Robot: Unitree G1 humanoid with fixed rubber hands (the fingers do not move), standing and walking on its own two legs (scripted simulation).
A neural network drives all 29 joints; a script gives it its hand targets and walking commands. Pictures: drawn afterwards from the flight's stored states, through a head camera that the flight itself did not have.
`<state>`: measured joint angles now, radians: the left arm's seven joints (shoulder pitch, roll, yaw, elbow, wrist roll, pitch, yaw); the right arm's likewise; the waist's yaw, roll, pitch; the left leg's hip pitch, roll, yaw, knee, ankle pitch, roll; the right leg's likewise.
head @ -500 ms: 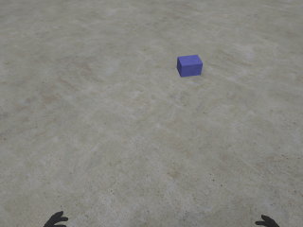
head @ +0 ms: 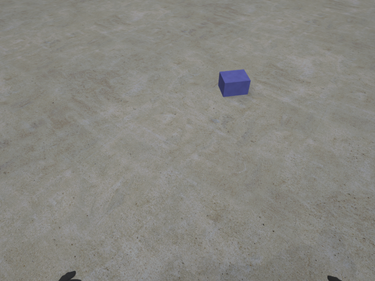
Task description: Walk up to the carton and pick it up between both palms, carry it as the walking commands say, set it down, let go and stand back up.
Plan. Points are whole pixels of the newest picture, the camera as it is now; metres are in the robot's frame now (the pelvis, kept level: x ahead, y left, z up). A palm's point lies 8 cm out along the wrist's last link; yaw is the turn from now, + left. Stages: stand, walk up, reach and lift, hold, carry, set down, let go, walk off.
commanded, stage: stand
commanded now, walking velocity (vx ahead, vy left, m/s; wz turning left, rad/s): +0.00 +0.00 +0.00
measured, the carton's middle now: (233, 83) +1.79 -0.35 -0.71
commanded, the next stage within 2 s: walk up in 1.08 s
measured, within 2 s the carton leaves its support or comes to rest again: neither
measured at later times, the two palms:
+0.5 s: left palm out of the picture +0.10 +0.31 -0.10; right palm out of the picture +0.10 -0.31 -0.11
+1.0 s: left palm out of the picture +0.10 +0.32 -0.10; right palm out of the picture +0.11 -0.31 -0.10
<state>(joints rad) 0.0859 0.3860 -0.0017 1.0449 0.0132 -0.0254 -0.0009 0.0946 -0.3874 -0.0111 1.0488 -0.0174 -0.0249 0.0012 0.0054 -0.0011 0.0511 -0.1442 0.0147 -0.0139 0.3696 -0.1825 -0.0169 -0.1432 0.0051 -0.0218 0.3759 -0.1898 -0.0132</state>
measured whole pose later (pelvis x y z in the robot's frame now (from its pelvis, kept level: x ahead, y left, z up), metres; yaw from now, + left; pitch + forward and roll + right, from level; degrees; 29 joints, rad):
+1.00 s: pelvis +0.01 +0.00 +0.00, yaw +0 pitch -2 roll +0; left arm 0.09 0.40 0.00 1.06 0.01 -0.02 0.00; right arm 0.09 -0.39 -0.01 1.06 -0.01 -0.02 0.00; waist 0.01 0.00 0.05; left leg -0.12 0.01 -0.01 0.34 -0.18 -0.01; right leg -0.12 0.00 -0.02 0.34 -0.19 -0.01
